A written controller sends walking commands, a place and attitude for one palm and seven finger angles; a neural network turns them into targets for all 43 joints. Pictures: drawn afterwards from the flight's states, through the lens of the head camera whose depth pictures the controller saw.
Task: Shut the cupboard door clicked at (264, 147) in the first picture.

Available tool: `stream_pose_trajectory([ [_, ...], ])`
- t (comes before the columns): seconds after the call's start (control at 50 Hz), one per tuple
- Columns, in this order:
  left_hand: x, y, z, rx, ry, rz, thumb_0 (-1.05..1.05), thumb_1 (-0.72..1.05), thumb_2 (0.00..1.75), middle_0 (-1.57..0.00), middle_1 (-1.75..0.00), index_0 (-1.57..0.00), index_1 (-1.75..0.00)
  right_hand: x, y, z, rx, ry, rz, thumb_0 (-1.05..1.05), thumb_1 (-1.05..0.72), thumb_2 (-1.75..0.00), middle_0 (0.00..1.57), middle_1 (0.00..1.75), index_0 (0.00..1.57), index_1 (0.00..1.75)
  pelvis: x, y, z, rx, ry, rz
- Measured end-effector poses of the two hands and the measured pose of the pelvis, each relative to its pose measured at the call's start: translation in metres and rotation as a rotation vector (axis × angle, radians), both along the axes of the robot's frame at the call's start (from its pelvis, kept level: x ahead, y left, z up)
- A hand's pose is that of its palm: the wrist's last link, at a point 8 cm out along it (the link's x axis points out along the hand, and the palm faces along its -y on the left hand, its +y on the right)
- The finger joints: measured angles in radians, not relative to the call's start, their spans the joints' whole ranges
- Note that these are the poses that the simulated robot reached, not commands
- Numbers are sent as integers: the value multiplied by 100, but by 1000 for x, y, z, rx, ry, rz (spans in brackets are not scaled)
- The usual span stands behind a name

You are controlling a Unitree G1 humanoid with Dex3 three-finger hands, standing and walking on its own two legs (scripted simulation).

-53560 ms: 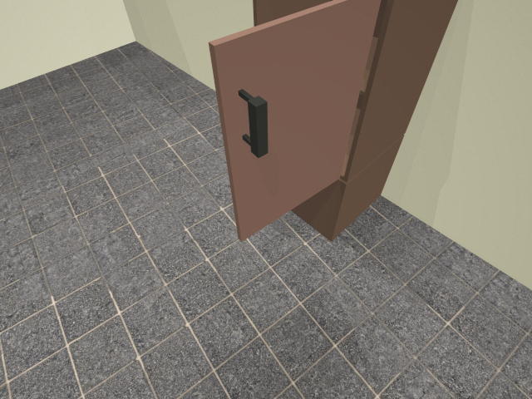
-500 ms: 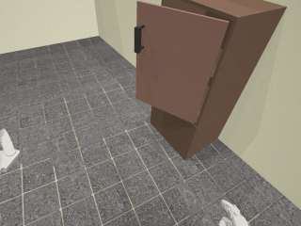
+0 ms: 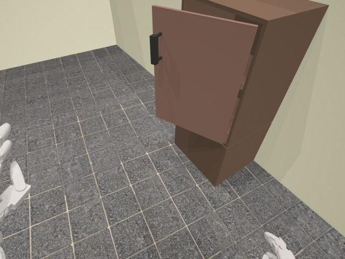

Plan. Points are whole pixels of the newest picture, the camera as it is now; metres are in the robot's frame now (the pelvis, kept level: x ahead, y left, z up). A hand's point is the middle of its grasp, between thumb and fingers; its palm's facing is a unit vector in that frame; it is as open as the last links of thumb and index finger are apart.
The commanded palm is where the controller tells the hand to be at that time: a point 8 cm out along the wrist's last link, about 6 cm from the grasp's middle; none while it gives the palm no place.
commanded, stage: stop stepping back and stand still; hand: left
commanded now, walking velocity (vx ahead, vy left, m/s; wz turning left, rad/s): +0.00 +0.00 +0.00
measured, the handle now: (157, 48) +0.93 +0.12 +0.09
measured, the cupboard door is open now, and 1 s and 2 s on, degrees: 25 25 25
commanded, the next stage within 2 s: let the arm hang, fingers relaxed in 0.02 s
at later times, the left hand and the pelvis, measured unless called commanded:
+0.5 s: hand out of the picture +0.01 +0.20 -0.18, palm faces +0.04 -0.99 -0.16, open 7.0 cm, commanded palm none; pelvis -0.03 +0.02 +0.00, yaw +1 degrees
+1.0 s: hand out of the picture -0.04 +0.22 -0.16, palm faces +0.02 -0.97 -0.25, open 7.4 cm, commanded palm none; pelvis -0.03 +0.02 +0.01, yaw +0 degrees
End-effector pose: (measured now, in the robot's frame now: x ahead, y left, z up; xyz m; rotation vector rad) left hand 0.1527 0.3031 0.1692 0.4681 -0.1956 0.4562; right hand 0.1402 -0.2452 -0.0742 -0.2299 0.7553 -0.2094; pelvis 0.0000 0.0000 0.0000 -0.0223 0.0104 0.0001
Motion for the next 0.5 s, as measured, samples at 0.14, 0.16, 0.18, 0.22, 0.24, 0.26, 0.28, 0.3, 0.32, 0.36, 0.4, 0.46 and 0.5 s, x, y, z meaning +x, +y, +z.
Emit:
stream_pose_trajectory([
  [0.14,10,4,-5,33,29,-48,1,89,90,-21,-30,-21,-30,1,6,1,10,-9,10,1,-91,-90,20,30,20,30,-1,5,0,-1,2,3],
  [0.16,15,6,-20,23,98,-65,1,89,90,-21,-30,-21,-30,2,6,-4,19,0,41,1,-91,-90,20,30,20,30,-3,8,-1,-2,4,7],
  [0.18,21,8,-42,-8,199,-73,1,90,90,-21,-30,-21,-30,2,7,-9,25,17,65,1,-91,-90,20,30,20,30,-6,11,-3,-2,4,8],
  [0.22,24,8,-97,-95,438,-77,1,90,90,-21,-30,-20,-30,1,6,-21,33,50,87,1,-90,-90,20,30,20,30,-11,17,-5,-2,6,7],
  [0.24,21,5,-127,-140,560,-77,0,90,90,-20,-30,-20,-30,-2,6,-26,37,66,87,1,-90,-90,20,30,20,30,-13,19,-7,-1,5,6],
  [0.26,14,1,-155,-184,677,-79,1,90,90,-20,-30,-20,-30,-6,6,-31,40,83,83,1,-90,-90,20,30,20,30,-16,21,-8,1,4,4],
  [0.28,4,-6,-182,-227,786,-82,1,90,90,-20,-30,-20,-30,-11,6,-34,41,103,78,1,-90,-90,20,30,20,30,-18,23,-8,4,1,2],
  [0.3,-9,-14,-207,-270,884,-86,1,91,90,-20,-29,-20,-30,-18,7,-37,41,127,72,1,-91,-90,20,30,20,30,-20,24,-9,7,-2,1],
  [0.32,-24,-23,-230,-314,972,-89,1,91,90,-20,-29,-20,-30,-26,8,-39,38,156,68,1,-91,-90,20,30,20,30,-22,24,-9,10,-6,0],
  [0.36,-56,-42,-267,-407,1121,-91,1,91,90,-20,-29,-20,-30,-47,10,-42,30,230,60,1,-91,-90,20,30,20,30,-25,23,-9,15,-13,1],
  [0.4,-91,-61,-296,-498,1248,-85,1,91,90,-20,-29,-20,-30,-71,12,-43,20,315,49,1,-91,-90,20,30,20,30,-27,22,-7,15,-19,5],
  [0.46,-132,-59,-314,-584,1327,13,-1,98,90,-21,-30,-21,-30,-107,15,-44,11,448,32,1,-91,-90,20,30,20,30,-30,19,-5,8,-22,17],
  [0.5,-156,-53,-319,-597,1389,48,-2,99,90,-21,-30,-21,-30,-128,18,-46,12,520,15,1,-91,-90,20,30,20,30,-31,18,-3,3,-23,21],
])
